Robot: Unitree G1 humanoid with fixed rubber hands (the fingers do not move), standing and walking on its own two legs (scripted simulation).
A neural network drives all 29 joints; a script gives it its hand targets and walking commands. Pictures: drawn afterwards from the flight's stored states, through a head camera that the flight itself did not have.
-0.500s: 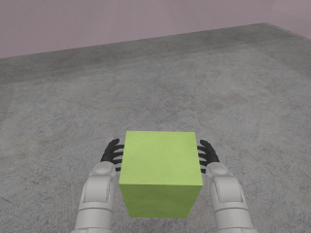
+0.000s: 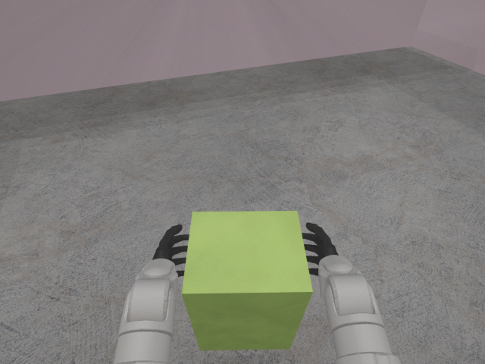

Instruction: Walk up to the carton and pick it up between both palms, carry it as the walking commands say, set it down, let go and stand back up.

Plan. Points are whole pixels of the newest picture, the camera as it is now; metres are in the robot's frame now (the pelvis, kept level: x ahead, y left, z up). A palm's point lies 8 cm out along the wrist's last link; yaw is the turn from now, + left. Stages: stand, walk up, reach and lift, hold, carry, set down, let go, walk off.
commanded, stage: set down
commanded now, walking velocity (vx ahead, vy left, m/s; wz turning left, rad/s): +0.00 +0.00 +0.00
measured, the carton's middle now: (245, 285) +0.29 +0.04 -0.04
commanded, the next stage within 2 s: none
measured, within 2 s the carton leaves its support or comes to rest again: neither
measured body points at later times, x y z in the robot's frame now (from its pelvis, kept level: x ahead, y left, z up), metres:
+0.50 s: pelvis -0.02 -0.02 -0.02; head +0.02 -0.02 +0.43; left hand +0.29 +0.16 -0.03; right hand +0.33 -0.11 -0.03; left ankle +0.00 +0.14 -0.75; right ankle +0.02 -0.14 -0.75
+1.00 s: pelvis -0.05 -0.01 -0.08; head +0.10 +0.00 +0.34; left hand +0.30 +0.17 -0.13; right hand +0.34 -0.10 -0.13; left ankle +0.00 +0.14 -0.75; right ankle +0.02 -0.14 -0.75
